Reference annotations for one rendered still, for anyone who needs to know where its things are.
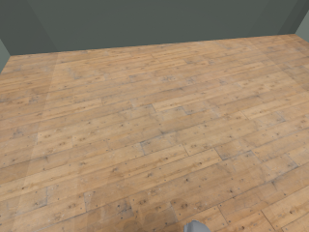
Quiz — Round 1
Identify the right robot thigh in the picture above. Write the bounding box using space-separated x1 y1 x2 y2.
183 221 211 232

